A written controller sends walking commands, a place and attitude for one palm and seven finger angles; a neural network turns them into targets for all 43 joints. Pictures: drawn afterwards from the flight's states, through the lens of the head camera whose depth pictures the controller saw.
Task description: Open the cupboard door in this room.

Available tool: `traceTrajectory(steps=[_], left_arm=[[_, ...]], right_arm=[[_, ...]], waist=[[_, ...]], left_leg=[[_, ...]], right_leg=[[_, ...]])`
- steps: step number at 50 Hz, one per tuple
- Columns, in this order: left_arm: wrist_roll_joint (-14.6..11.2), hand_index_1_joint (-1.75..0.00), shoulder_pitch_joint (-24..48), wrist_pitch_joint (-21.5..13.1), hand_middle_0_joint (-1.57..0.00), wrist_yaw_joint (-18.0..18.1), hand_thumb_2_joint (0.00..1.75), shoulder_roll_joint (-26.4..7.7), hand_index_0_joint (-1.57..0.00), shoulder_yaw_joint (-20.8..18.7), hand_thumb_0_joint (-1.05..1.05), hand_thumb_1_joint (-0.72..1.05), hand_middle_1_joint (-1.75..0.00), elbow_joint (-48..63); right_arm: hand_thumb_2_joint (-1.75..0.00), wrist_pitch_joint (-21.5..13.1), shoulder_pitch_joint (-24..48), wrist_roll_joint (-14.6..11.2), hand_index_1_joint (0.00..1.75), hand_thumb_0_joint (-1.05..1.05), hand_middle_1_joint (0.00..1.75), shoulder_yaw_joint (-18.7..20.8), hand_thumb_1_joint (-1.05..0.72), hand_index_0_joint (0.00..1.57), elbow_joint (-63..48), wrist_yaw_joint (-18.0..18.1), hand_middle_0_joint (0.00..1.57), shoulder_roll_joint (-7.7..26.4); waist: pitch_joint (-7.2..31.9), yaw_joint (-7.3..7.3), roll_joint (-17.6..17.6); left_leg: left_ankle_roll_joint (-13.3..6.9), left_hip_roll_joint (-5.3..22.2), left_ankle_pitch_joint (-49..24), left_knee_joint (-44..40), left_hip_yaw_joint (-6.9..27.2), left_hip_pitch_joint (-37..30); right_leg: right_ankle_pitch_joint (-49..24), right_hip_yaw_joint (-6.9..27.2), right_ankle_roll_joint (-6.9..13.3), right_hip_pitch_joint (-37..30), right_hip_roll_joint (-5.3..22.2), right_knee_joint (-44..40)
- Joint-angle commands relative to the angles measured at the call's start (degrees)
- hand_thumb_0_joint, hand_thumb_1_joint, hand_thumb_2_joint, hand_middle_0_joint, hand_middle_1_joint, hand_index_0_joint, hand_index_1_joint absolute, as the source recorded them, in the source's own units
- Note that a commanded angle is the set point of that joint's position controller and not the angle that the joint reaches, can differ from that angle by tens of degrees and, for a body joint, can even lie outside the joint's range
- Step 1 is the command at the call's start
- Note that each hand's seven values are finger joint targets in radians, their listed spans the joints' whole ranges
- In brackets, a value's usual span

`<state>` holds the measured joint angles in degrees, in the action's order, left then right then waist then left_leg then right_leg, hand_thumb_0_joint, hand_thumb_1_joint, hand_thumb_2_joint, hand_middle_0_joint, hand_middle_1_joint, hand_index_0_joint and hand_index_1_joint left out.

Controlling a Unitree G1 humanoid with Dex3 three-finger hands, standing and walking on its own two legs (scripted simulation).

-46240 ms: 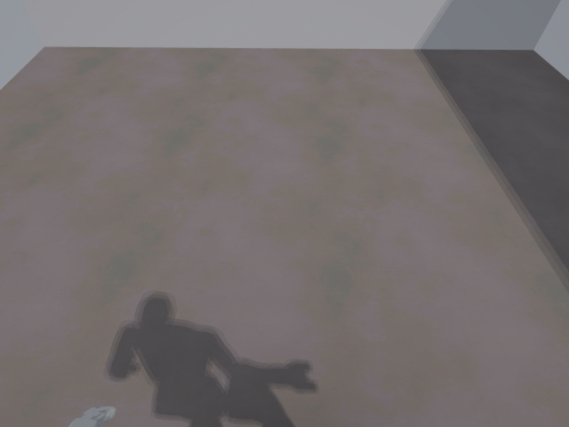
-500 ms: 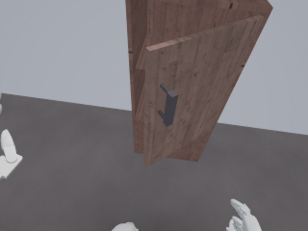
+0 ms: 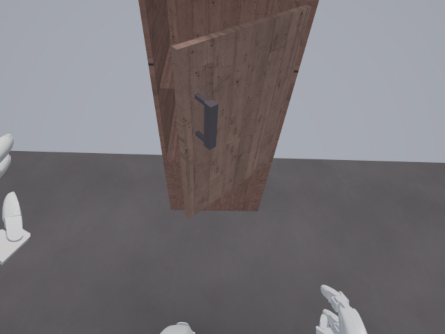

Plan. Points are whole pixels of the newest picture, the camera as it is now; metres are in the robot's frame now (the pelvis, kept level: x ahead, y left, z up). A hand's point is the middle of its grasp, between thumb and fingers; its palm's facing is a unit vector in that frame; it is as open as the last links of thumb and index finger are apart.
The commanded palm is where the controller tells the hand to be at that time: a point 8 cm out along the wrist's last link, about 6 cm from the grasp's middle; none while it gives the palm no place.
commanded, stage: stop stepping back and stand still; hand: left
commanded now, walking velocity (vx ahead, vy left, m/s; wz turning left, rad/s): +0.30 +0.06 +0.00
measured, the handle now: (204, 121) +0.54 +0.09 +0.08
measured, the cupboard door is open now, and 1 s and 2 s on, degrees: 41 41 41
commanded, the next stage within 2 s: let the arm hang, fingers relaxed in 0.80 s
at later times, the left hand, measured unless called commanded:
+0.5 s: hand out of the picture +0.13 +0.29 +0.17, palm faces +0.50 -0.78 -0.38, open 7.4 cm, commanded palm +0.07 +0.31 +0.19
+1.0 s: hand (22, 322) +0.12 +0.29 +0.04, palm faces +0.25 -0.85 -0.46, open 7.4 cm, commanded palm none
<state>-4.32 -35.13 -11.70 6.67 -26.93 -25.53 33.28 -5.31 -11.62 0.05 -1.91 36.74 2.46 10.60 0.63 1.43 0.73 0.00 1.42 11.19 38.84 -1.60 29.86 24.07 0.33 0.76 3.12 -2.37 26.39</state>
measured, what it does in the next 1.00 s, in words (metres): steps on the spot: left foot, then left foot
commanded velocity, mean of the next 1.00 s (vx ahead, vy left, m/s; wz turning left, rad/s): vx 0.02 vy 0.00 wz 0.00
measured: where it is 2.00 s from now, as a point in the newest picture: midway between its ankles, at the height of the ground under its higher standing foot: outside the picture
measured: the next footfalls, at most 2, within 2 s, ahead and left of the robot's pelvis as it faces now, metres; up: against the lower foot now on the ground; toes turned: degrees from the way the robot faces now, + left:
left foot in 0.04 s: +0.12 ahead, +0.10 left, +0.00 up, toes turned +1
left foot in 0.42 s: +0.03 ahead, +0.12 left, +0.00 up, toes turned +0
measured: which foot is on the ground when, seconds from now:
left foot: up 0.00-0.02, down 0.04-0.24, up 0.26-0.40, down 0.42-1.00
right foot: down 0.00-1.00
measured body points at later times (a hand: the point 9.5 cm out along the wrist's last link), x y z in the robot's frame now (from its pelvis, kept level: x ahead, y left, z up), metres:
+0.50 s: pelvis -0.06 +0.01 +0.01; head -0.08 +0.02 +0.46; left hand +0.10 +0.32 +0.19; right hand +0.08 -0.24 -0.08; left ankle -0.01 +0.12 -0.73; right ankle -0.09 -0.11 -0.73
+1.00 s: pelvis -0.09 +0.02 +0.01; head -0.09 +0.01 +0.45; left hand +0.10 +0.34 +0.07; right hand +0.08 -0.22 -0.10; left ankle -0.01 +0.12 -0.73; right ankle -0.09 -0.11 -0.73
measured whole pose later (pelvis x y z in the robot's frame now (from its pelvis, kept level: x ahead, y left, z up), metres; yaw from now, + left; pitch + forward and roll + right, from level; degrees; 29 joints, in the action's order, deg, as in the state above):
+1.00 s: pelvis -0.09 +0.02 +0.01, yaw +3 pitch +0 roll -2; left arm 1.2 -17.2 -4.4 1.9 -21.0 -11.5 -5.8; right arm -5.7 -8.3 0.9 -0.2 46.8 0.4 16.3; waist 1.2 1.3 -4.0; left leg -1.9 -1.0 8.7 31.1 1.9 22.5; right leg 16.6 -2.0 -0.4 13.2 -0.7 29.6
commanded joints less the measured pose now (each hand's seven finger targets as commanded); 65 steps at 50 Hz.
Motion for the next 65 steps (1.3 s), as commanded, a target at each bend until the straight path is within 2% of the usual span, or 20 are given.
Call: traceTrajectory(steps=[1,4,6,7,10,12,13,15,18,20,22,25,30,35,44,45,47,52,57,65], left_arm=[[0.5,-0.3,10.3,-1.6,-0.2,2.5,0.9,-7.9,-0.2,-5.9,0.0,0.9,-0.3,4.7],[0.8,-0.3,10.4,-2.0,-0.2,2.5,0.9,-7.8,-0.2,-4.3,0.0,0.9,-0.3,3.3],[1.1,-0.3,9.9,-2.5,-0.2,2.6,0.9,-8.2,-0.2,-4.7,0.0,0.9,-0.3,6.2],[1.2,-0.3,7.7,-2.5,-0.2,3.0,0.9,-8.5,-0.2,-5.9,0.0,0.9,-0.3,6.9],[1.5,-0.3,1.1,-2.8,-0.2,2.6,0.9,-7.9,-0.2,-6.5,0.0,0.9,-0.3,8.8],[1.3,-0.3,-1.1,-2.9,-0.2,2.5,0.9,-9.3,-0.2,-7.8,0.0,0.9,-0.3,8.5],[1.0,-0.3,0.7,-2.8,-0.2,2.9,0.9,-9.7,-0.2,-9.0,0.0,0.9,-0.3,8.0],[1.7,-0.3,7.0,-3.6,-0.2,3.3,0.9,-7.2,-0.2,-6.3,0.0,0.9,-0.3,4.8],[2.5,-0.3,13.6,-4.2,-0.2,3.5,0.9,-5.9,-0.2,-3.8,0.0,0.9,-0.3,0.1],[2.5,-0.3,13.5,-4.3,-0.2,3.1,0.9,-4.9,-0.2,-2.2,0.0,0.9,-0.3,0.2],[2.4,-0.3,9.5,-4.0,-0.2,2.6,0.9,-5.6,-0.2,-3.4,0.0,0.9,-0.3,-1.0],[2.3,-0.3,10.8,-4.2,-0.2,1.8,0.9,-5.8,-0.2,-3.0,0.0,0.9,-0.3,5.6],[2.6,-0.3,5.9,-4.1,-0.2,2.7,0.9,-5.9,-0.2,-5.0,0.0,0.9,-0.3,5.8],[2.1,-0.3,5.4,-3.5,-0.2,2.5,0.9,-4.8,-0.2,-4.2,0.0,0.9,-0.3,2.3],[2.5,-0.3,10.5,-2.9,-0.2,2.5,0.9,-5.1,-0.2,-2.5,0.0,0.9,-0.3,4.0],[7.1,-0.3,11.2,6.3,-0.2,-5.4,0.9,5.5,-0.2,19.1,0.0,0.9,-0.3,-43.5],[6.2,-0.3,12.0,10.7,-0.2,-6.7,0.9,5.4,-0.2,18.4,0.0,0.9,-0.3,-46.4],[6.4,-0.3,19.3,10.9,-0.2,-6.9,0.9,1.5,-0.2,20.1,0.0,0.9,-0.3,-63.3],[5.6,-0.3,21.3,11.8,-0.2,-6.2,0.9,2.8,-0.2,22.7,0.0,0.9,-0.3,-80.1],[5.0,-0.3,15.6,11.7,-0.2,-5.8,0.9,8.1,-0.2,23.5,0.0,0.9,-0.3,-94.8]], right_arm=[[-0.9,-3.8,4.0,-1.0,0.3,0.0,0.3,3.4,-0.9,0.2,-8.2,2.3,0.2,8.5],[-0.9,-4.8,3.7,-0.7,0.3,0.0,0.3,3.5,-0.9,0.2,-8.1,2.7,0.2,9.1],[-0.9,-5.7,5.2,0.4,0.3,0.0,0.3,3.6,-0.9,0.2,-8.1,2.4,0.2,8.7],[-0.9,-5.8,5.5,0.4,0.3,0.0,0.3,3.7,-0.9,0.2,-8.5,2.2,0.2,8.4],[-0.9,-4.8,5.1,0.4,0.3,0.0,0.3,4.0,-0.9,0.2,-9.9,1.8,0.2,7.8],[-0.9,-3.8,4.3,0.4,0.3,0.0,0.3,4.9,-0.9,0.2,-9.2,1.3,0.2,7.5],[-0.9,-3.3,4.0,0.5,0.3,0.0,0.3,5.3,-0.9,0.2,-8.3,1.3,0.2,8.3],[-0.9,-3.9,2.1,0.3,0.3,0.0,0.3,4.4,-0.9,0.2,-7.1,1.6,0.2,7.8],[-0.9,-5.7,2.6,0.1,0.3,0.0,0.3,4.1,-0.9,0.2,-6.0,3.0,0.2,7.9],[-0.9,-6.6,3.2,-0.2,0.3,0.0,0.3,4.7,-0.9,0.2,-6.8,3.2,0.2,9.2],[-0.9,-6.7,2.6,-0.6,0.3,0.0,0.3,4.8,-0.9,0.2,-7.4,3.0,0.2,9.5],[-0.9,-6.9,4.1,-0.2,0.3,0.0,0.3,3.4,-0.9,0.2,-8.1,2.7,0.2,8.3],[-0.9,-7.5,4.3,0.1,0.3,0.0,0.3,3.0,-0.9,0.2,-8.9,2.6,0.2,7.7],[-0.9,-6.5,3.9,0.3,0.3,0.0,0.3,3.5,-0.9,0.2,-8.5,2.3,0.2,7.4],[-0.9,-6.5,5.1,0.0,0.3,0.0,0.3,3.2,-0.9,0.2,-8.4,3.0,0.2,7.8],[-0.9,-6.9,7.5,0.4,0.3,0.0,0.3,6.4,-0.9,0.2,8.0,-2.4,0.2,18.4],[-0.9,-1.2,2.5,0.3,0.3,0.0,0.3,5.9,-0.9,0.2,7.6,-2.4,0.2,15.1],[-0.9,2.1,5.5,1.4,0.3,0.0,0.3,5.0,-0.9,0.2,9.5,-2.4,0.2,16.8],[-0.9,4.7,4.3,1.6,0.3,0.0,0.3,3.4,-0.9,0.2,14.9,-2.2,0.2,12.9],[-0.9,5.8,-2.7,1.1,0.3,0.0,0.3,3.3,-0.9,0.2,22.4,-0.8,0.2,8.8]], waist=[[4.4,-3.21,-1.2],[5.3,-2.66,-12.0],[2.5,-1.75,-12.6],[0.6,-1.12,-12.4],[2.0,-1.11,-11.9],[0.1,-1.68,6.4],[-1.7,-1.42,9.5],[-2.8,-3.15,3.0],[-2.1,-2.89,-0.5],[-0.7,-1.48,-4.5],[1.4,-1.29,-1.3],[2.3,-1.2,-7.5],[2.0,-1.01,-8.8],[1.9,-1.75,-2.5],[1.8,-1.41,-5.4],[-1.3,-3.22,-5.3],[4.0,-1.98,-4.1],[3.4,-1.1,6.7],[0.2,-1.52,-6.3],[-2.3,-2.03,-7.7]], left_leg=[[-1.9,-0.5,-12.8,-9.0,1.4,-21.1],[-6.6,7.4,-13.5,-17.2,16.2,-23.4],[-6.7,11.0,17.2,-31.2,23.1,-10.3],[-5.5,10.0,25.7,-34.0,20.8,-4.6],[-0.2,1.7,21.4,-23.6,7.1,0.5],[1.5,-3.2,8.4,4.7,3.0,-9.1],[1.6,-3.0,7.3,14.7,3.9,-6.0],[0.8,0.8,8.1,12.2,5.3,-3.5],[-0.7,0.0,1.4,-8.8,2.0,-15.4],[-2.1,3.1,-4.5,-14.1,6.5,-20.7],[-2.6,3.7,-11.4,-12.8,7.0,-20.9],[-2.7,5.1,-3.4,-20.7,11.0,-15.2],[-2.5,4.5,14.5,-25.3,10.0,-9.7],[-0.6,1.1,7.3,-17.1,5.4,-15.4],[-0.9,1.8,4.3,-20.1,6.7,-17.5],[-2.1,4.1,-11.1,-10.1,10.5,-9.5],[-3.1,5.6,-12.2,-10.4,10.1,-13.0],[-4.0,3.9,-5.2,-13.9,12.9,-10.2],[-2.3,2.3,2.5,-18.1,11.8,-12.8],[-2.0,2.4,7.7,-19.7,11.7,-15.1]], right_leg=[[-33.8,1.0,0.2,10.0,8.5,1.8],[-10.2,-1.8,-2.6,13.8,1.0,9.1],[7.8,-0.4,-1.1,8.0,0.0,13.6],[7.6,-1.7,0.0,4.3,-0.6,10.5],[3.5,-2.0,1.8,-2.4,1.2,-4.4],[17.2,18.7,7.9,18.7,14.5,-18.8],[15.0,24.7,11.1,22.4,19.6,-20.9],[0.6,16.2,9.0,17.4,17.2,-14.3],[-8.2,7.2,3.4,14.9,10.2,-8.0],[-10.1,5.5,0.3,14.6,5.3,-5.3],[-16.8,4.7,-0.9,11.3,3.2,-4.8],[-10.5,0.2,-2.1,6.5,1.2,-1.5],[-7.5,0.2,-1.7,2.9,1.3,-3.6],[-4.3,4.4,-0.1,9.7,3.6,-11.5],[-8.0,1.8,-1.2,8.6,2.5,-10.1],[-16.0,-0.8,0.9,13.9,6.2,0.3],[-9.2,0.8,1.1,14.3,5.5,1.8],[-7.4,3.1,2.3,9.6,6.4,0.2],[-3.0,4.5,2.5,10.5,6.9,-3.4],[-1.8,3.3,2.6,11.0,7.0,-7.5]])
